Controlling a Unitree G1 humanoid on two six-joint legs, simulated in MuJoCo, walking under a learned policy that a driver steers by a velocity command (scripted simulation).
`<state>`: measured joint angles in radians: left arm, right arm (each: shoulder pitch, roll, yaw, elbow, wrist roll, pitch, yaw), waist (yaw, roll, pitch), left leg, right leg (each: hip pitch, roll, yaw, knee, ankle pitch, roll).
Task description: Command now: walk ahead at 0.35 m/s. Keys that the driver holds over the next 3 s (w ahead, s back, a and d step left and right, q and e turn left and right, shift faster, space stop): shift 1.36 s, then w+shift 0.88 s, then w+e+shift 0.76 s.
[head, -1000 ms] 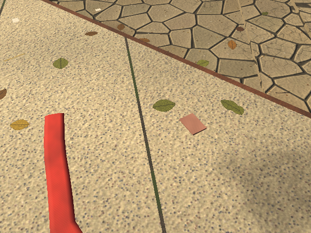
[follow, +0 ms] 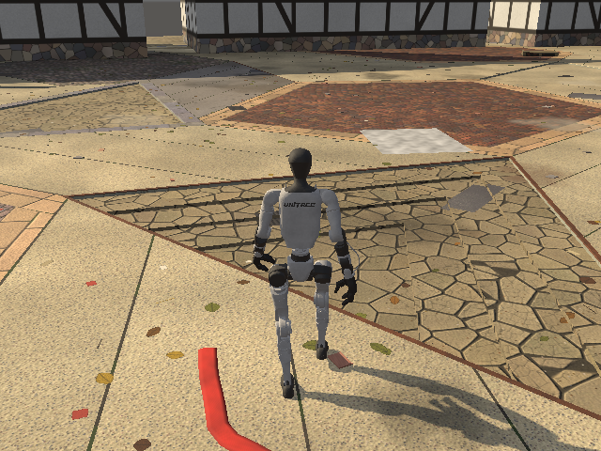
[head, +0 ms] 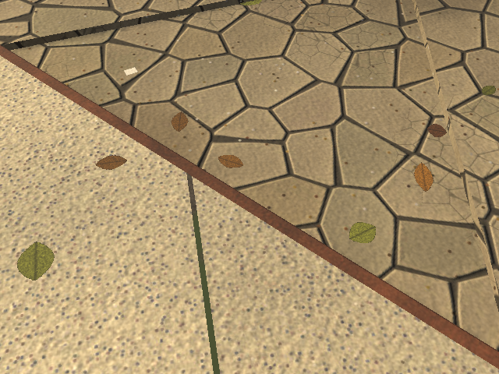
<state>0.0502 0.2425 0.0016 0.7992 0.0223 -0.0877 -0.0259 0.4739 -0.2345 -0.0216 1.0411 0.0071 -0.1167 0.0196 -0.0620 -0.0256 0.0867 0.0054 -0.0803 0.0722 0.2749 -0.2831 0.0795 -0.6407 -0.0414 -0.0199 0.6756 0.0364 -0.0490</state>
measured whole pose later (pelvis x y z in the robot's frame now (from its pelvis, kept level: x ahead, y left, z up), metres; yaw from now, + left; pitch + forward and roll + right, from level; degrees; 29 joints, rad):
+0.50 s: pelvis +0.15 +0.00 -0.01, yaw +0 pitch -1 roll +0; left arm 0.27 0.20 0.00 1.00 0.01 0.00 0.01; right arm 0.24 -0.17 0.00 1.05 -0.03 0.02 -0.03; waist 0.02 -0.02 0.01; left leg -0.25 0.00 -0.02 0.53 -0.26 0.00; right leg -0.33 0.06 -0.06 0.43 -0.11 -0.06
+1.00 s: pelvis +0.19 +0.02 +0.00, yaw -1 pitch -1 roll +0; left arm 0.30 0.15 0.00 1.12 0.01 0.00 0.03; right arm 0.35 -0.13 0.01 1.12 -0.01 -0.01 -0.04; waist 0.01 0.00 0.00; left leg -0.15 -0.04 0.01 0.42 -0.26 0.03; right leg -0.27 0.02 -0.02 0.39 -0.11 -0.04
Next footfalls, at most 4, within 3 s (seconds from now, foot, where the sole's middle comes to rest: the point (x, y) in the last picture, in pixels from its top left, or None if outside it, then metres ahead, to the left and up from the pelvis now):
0.08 right None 0.29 -0.08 -0.78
0.44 left None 0.21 0.12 -0.78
1.68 right None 0.36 -0.12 -0.78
2.16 left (226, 245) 0.82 0.04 -0.78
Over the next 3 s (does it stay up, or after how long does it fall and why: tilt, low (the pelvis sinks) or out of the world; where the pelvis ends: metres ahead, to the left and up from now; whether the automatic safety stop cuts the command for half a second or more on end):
stays up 1.45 -0.11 -0.18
